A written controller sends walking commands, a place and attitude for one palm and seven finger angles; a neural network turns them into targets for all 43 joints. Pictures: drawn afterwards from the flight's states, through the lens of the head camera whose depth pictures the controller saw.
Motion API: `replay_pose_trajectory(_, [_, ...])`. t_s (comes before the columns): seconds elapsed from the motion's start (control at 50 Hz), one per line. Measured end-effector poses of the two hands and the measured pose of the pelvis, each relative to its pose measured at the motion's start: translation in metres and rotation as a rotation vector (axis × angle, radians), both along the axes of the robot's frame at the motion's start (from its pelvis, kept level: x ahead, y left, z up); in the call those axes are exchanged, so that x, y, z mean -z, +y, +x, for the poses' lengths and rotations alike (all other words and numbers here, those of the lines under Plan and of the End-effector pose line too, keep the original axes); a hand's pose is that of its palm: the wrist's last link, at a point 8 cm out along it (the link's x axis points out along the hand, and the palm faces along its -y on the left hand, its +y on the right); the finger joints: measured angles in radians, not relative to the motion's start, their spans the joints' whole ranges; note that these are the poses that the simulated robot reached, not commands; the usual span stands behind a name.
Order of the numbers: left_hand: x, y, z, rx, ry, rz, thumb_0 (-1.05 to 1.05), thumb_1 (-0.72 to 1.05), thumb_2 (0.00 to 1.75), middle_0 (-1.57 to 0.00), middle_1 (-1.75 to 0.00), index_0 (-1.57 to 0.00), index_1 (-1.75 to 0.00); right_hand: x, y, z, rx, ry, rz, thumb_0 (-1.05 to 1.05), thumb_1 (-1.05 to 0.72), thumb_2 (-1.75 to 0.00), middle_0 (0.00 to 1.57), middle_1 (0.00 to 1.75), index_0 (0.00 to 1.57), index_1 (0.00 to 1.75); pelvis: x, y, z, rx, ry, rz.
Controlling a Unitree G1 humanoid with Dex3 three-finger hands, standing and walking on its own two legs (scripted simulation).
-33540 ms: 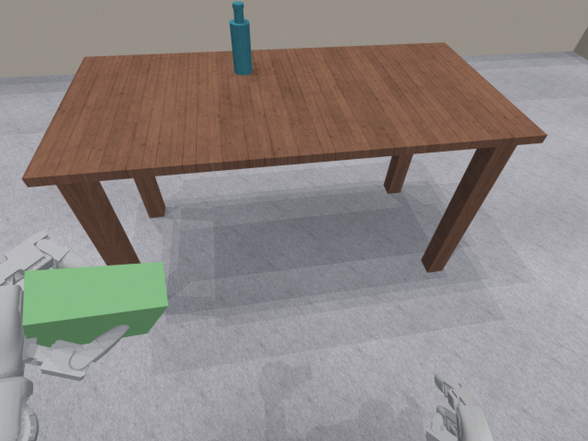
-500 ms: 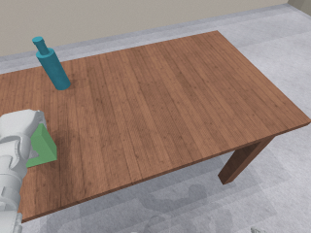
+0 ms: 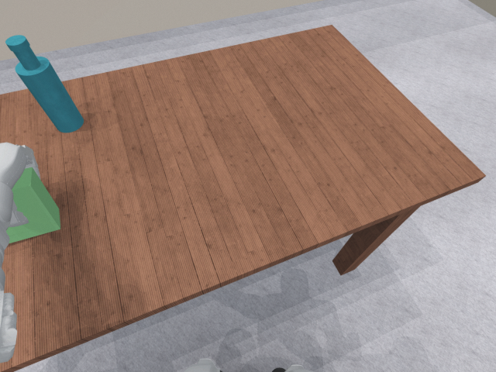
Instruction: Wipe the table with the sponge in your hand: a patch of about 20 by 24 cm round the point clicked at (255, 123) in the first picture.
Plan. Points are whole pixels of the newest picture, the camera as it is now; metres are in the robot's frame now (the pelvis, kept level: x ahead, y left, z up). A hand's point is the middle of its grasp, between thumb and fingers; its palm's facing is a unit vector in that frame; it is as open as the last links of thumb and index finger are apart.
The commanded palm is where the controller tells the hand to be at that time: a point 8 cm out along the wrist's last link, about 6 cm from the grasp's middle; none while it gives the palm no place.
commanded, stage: slide across to the middle lane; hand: left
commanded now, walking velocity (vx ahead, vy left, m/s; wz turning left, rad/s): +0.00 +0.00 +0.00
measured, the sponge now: (14, 216) +0.36 +0.41 +0.00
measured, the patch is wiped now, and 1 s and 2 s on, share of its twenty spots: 0.50 0.50 0.70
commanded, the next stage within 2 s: wipe back along the middle lane in 0.70 s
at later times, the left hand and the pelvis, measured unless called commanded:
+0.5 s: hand (37, 173) +0.41 +0.37 +0.04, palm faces -0.13 +0.00 -0.99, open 9.3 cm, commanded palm +0.40 +0.34 +0.10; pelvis +0.03 +0.02 +0.01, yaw +1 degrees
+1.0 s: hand (67, 179) +0.40 +0.32 +0.04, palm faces -0.09 -0.03 -1.00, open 9.3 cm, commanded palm +0.37 +0.30 +0.09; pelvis +0.05 +0.00 +0.02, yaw +1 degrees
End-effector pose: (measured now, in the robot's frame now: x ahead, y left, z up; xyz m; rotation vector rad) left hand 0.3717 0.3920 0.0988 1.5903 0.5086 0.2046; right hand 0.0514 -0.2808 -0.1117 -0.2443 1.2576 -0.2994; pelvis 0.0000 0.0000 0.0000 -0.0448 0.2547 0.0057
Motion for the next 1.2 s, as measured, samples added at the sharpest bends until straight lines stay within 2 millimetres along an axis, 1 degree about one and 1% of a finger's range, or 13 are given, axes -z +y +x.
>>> replay_pose_trajectory(0.12, [0.000, 0.004, 0.012, 0.015, -0.004, 0.017, 0.02, -0.50, 1.08, -0.86, -1.39, -0.87, -1.42, 0.001, 0.009, 0.005, 0.002, 0.013, 0.007, 0.01, -0.90, -0.90, 0.21, 0.30, 0.20, 0.30, 0.000, 0.006, 0.005, -0.001, 0.015, -0.004])
replay_pose_trajectory(0.24, [-0.001, -0.001, 0.017, 0.037, -0.021, 0.024, 0.02, -0.50, 1.08, -0.85, -1.40, -0.86, -1.43, 0.000, 0.021, 0.019, 0.006, -0.001, 0.024, 0.01, -0.90, -0.90, 0.20, 0.30, 0.20, 0.30, -0.003, 0.014, 0.014, -0.004, 0.006, -0.006])
replay_pose_trajectory(0.34, [-0.004, -0.011, 0.022, 0.051, -0.066, -0.005, 0.02, -0.49, 1.08, -0.84, -1.42, -0.85, -1.45, -0.002, 0.033, 0.040, -0.006, -0.033, 0.043, 0.01, -0.90, -0.90, 0.20, 0.30, 0.20, 0.30, -0.007, 0.019, 0.024, -0.010, -0.016, -0.005])
replay_pose_trajectory(0.5, [-0.002, -0.031, 0.030, 0.052, -0.068, -0.013, 0.01, -0.48, 1.08, -0.82, -1.44, -0.83, -1.47, -0.008, 0.049, 0.085, -0.053, -0.107, 0.079, 0.01, -0.90, -0.90, 0.21, 0.30, 0.20, 0.30, -0.012, 0.023, 0.035, -0.015, -0.045, 0.001])
replay_pose_trajectory(0.6, [-0.002, -0.040, 0.033, 0.048, -0.070, -0.015, 0.01, -0.47, 1.08, -0.82, -1.44, -0.82, -1.47, -0.011, 0.053, 0.107, -0.082, -0.138, 0.092, 0.01, -0.90, -0.90, 0.21, 0.30, 0.20, 0.30, -0.014, 0.022, 0.040, -0.018, -0.049, 0.005])
replay_pose_trajectory(0.68, [-0.001, -0.046, 0.033, 0.040, -0.074, -0.023, 0.01, -0.47, 1.08, -0.81, -1.45, -0.82, -1.47, -0.013, 0.052, 0.119, -0.096, -0.146, 0.094, 0.01, -0.90, -0.90, 0.21, 0.30, 0.20, 0.30, -0.016, 0.019, 0.044, -0.021, -0.053, 0.007])
replay_pose_trajectory(0.78, [-0.002, -0.057, 0.034, 0.040, -0.072, -0.010, 0.00, -0.46, 1.08, -0.81, -1.45, -0.82, -1.48, -0.014, 0.045, 0.125, -0.105, -0.144, 0.091, 0.01, -0.90, -0.90, 0.21, 0.30, 0.20, 0.30, -0.016, 0.015, 0.046, -0.028, -0.059, 0.010])
replay_pose_trajectory(0.88, [-0.002, -0.071, 0.032, 0.045, -0.084, -0.028, 0.00, -0.46, 1.07, -0.81, -1.45, -0.81, -1.48, -0.013, 0.037, 0.123, -0.094, -0.139, 0.091, 0.01, -0.90, -0.90, 0.20, 0.30, 0.20, 0.30, -0.017, 0.009, 0.047, -0.021, -0.066, 0.013])
replay_pose_trajectory(1.04, [0.000, -0.084, 0.013, 0.029, -0.113, -0.040, 0.00, -0.44, 1.06, -0.79, -1.46, -0.80, -1.49, -0.016, 0.025, 0.117, -0.076, -0.165, 0.098, 0.01, -0.91, -0.90, 0.20, 0.30, 0.20, 0.30, -0.019, 0.001, 0.046, -0.005, -0.090, 0.021])
replay_pose_trajectory(1.2, [0.001, -0.092, -0.006, 0.010, -0.119, -0.031, -0.01, -0.43, 1.06, -0.78, -1.47, -0.79, -1.50, -0.021, 0.017, 0.117, -0.088, -0.199, 0.092, 0.01, -0.91, -0.90, 0.20, 0.30, 0.20, 0.30, -0.019, -0.005, 0.036, -0.009, -0.115, 0.027])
